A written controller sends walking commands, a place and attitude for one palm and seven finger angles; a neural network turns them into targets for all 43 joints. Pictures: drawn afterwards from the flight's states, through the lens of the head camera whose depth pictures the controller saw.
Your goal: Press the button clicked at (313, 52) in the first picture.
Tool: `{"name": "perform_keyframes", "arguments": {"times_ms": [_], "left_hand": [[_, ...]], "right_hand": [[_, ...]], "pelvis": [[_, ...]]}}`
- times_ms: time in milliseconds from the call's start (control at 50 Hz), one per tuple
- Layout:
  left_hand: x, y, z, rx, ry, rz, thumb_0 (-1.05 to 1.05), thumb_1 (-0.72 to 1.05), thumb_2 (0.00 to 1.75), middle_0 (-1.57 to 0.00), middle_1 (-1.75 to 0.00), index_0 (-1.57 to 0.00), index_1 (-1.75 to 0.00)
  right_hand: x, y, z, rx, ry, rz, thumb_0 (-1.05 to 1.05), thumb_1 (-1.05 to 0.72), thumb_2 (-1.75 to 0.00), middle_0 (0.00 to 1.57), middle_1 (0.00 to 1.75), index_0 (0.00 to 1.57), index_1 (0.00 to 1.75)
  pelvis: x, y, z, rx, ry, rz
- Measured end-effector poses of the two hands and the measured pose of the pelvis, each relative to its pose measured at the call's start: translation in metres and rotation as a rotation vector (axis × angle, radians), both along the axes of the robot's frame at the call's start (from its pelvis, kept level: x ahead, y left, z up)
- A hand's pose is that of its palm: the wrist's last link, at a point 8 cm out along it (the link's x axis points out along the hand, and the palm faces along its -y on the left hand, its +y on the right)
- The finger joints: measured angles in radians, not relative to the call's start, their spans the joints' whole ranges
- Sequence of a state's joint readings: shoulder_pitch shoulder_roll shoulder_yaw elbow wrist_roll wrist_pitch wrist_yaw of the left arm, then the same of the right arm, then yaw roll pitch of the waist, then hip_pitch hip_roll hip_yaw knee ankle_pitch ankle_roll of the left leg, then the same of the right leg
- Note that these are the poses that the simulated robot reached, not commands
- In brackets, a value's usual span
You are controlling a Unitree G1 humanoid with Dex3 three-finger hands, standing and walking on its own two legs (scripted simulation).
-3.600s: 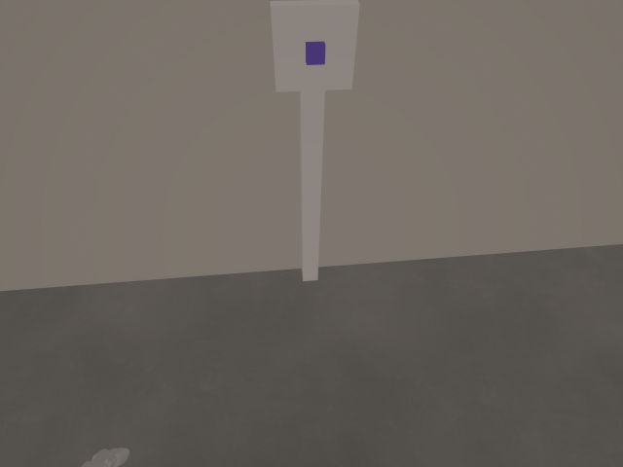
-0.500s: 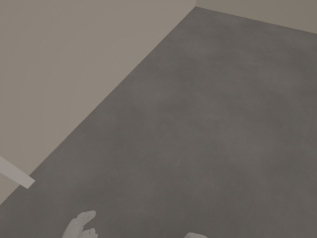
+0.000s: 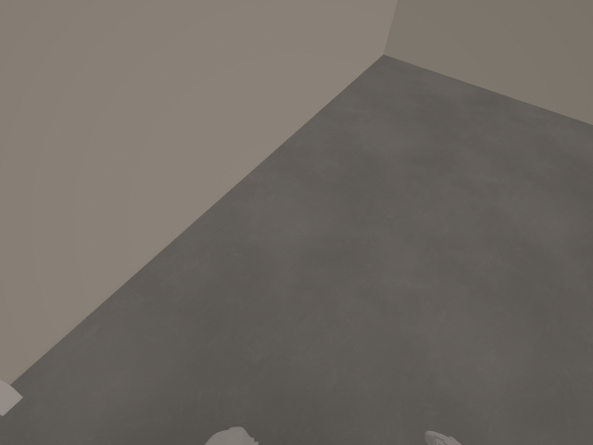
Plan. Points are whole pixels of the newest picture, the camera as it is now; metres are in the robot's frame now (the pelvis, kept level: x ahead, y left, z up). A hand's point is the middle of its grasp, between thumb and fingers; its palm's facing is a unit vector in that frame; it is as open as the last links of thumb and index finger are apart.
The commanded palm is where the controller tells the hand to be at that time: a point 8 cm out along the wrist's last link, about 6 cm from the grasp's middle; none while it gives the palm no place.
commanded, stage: turn to face it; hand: left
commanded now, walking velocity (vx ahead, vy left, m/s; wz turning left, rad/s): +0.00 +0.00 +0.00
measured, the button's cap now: out of the picture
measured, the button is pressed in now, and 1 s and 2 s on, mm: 0 0 0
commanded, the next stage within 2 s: take the last steps up to it in 1.86 s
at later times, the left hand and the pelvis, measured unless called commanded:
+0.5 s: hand (166, 406) +0.19 +0.21 -0.14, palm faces +0.18 -0.96 -0.20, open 7.3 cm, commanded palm none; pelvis +0.10 +0.01 +0.02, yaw +10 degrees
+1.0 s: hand out of the picture +0.04 +0.19 -0.15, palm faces +0.52 -0.81 -0.27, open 7.3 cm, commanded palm none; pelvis +0.12 +0.00 +0.01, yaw +31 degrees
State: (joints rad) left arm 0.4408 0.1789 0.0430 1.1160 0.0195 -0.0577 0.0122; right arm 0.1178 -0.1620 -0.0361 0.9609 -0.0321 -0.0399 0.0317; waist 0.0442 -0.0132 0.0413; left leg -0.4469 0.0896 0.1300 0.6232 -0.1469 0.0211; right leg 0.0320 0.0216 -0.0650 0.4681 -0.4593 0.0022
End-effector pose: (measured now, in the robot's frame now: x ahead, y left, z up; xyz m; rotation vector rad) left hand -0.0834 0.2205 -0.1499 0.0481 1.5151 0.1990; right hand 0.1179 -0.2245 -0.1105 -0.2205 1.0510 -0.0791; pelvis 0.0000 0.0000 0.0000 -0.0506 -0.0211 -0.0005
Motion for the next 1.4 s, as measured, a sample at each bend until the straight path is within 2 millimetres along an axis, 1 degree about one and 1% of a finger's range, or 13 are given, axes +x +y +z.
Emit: {"name": "perform_keyframes", "arguments": {"times_ms": [80,240,320,460,600,720,860,920,1000,1100,1160,1240,1400], "left_hand": [[0.028,0.010,-0.003,-0.035,0.051,-0.020,0.00,0.91,0.89,-0.20,-0.30,-0.20,-0.30],[0.148,0.031,0.013,-0.013,-0.171,-0.023,0.00,0.91,0.90,-0.20,-0.30,-0.20,-0.30],[0.191,0.040,0.020,0.024,-0.252,0.003,0.00,0.92,0.89,-0.20,-0.30,-0.20,-0.30],[0.241,0.043,0.034,0.078,-0.319,0.016,0.00,0.92,0.90,-0.20,-0.30,-0.20,-0.30],[0.271,0.026,0.049,0.148,-0.411,0.055,0.00,0.91,0.90,-0.20,-0.30,-0.20,-0.30],[0.248,0.012,0.062,0.192,-0.414,0.132,0.00,0.90,0.89,-0.20,-0.30,-0.20,-0.30],[0.185,0.004,0.056,0.201,-0.322,0.270,0.00,0.90,0.89,-0.21,-0.30,-0.20,-0.30],[0.148,0.005,0.048,0.197,-0.253,0.332,0.00,0.91,0.89,-0.21,-0.30,-0.20,-0.30],[0.097,0.009,0.033,0.179,-0.161,0.421,0.00,0.91,0.89,-0.21,-0.30,-0.20,-0.30],[0.046,0.023,0.009,0.156,-0.075,0.519,0.00,0.90,0.89,-0.21,-0.30,-0.20,-0.30],[0.039,0.032,0.013,0.160,-0.072,0.550,0.00,0.91,0.89,-0.20,-0.30,-0.20,-0.30],[0.050,0.044,0.025,0.179,-0.150,0.572,0.01,0.91,0.90,-0.20,-0.30,-0.20,-0.30],[0.083,0.053,0.043,0.239,-0.273,0.607,0.00,0.91,0.90,-0.20,-0.30,-0.20,-0.30]], "right_hand": [[0.014,0.016,0.001,-0.016,0.000,-0.038,0.01,-0.91,-0.90,0.19,0.29,0.20,0.30],[-0.022,0.018,0.010,-0.059,0.208,-0.110,-0.01,-0.95,-0.90,0.20,0.30,0.20,0.30],[-0.032,0.021,0.007,-0.046,0.309,-0.104,0.00,-0.94,-0.90,0.20,0.29,0.20,0.30],[-0.019,0.020,-0.002,-0.001,0.361,-0.082,0.01,-0.91,-0.90,0.20,0.30,0.20,0.30],[0.023,-0.005,-0.023,0.029,0.354,-0.010,0.01,-0.90,-0.90,0.20,0.30,0.20,0.30],[0.086,-0.028,-0.021,0.003,0.289,0.103,0.01,-0.91,-0.90,0.20,0.29,0.20,0.30],[0.162,-0.022,-0.010,-0.049,0.206,0.263,0.01,-0.91,-0.90,0.19,0.29,0.19,0.30],[0.190,-0.004,-0.005,-0.066,0.172,0.339,0.01,-0.91,-0.90,0.19,0.29,0.19,0.30],[0.222,0.036,0.000,-0.084,0.117,0.450,0.01,-0.91,-0.90,0.19,0.29,0.19,0.30],[0.245,0.091,0.004,-0.091,0.019,0.567,0.01,-0.91,-0.90,0.19,0.29,0.19,0.30],[0.241,0.108,0.013,-0.089,0.006,0.597,0.01,-0.91,-0.90,0.19,0.29,0.19,0.30],[0.231,0.118,0.018,-0.088,0.031,0.625,0.01,-0.90,-0.90,0.20,0.29,0.20,0.30],[0.217,0.115,0.009,-0.063,0.106,0.655,0.01,-0.90,-0.90,0.20,0.30,0.20,0.30]], "pelvis": [[0.027,0.018,0.001,0.012,-0.024,-0.031],[0.064,0.033,0.022,0.014,-0.005,0.041],[0.078,0.031,0.024,0.019,0.016,0.085],[0.098,0.020,0.023,0.024,0.047,0.155],[0.113,-0.006,0.014,0.047,0.069,0.238],[0.121,-0.020,0.020,0.066,0.042,0.337],[0.122,-0.021,0.021,0.084,0.024,0.441],[0.120,-0.017,0.019,0.079,0.023,0.482],[0.116,-0.004,0.013,0.062,0.026,0.534],[0.109,0.015,-0.002,0.052,0.031,0.590],[0.105,0.020,0.005,0.035,0.024,0.613],[0.103,0.024,0.015,0.019,0.023,0.661],[0.109,0.018,0.020,0.019,0.045,0.750]]}}
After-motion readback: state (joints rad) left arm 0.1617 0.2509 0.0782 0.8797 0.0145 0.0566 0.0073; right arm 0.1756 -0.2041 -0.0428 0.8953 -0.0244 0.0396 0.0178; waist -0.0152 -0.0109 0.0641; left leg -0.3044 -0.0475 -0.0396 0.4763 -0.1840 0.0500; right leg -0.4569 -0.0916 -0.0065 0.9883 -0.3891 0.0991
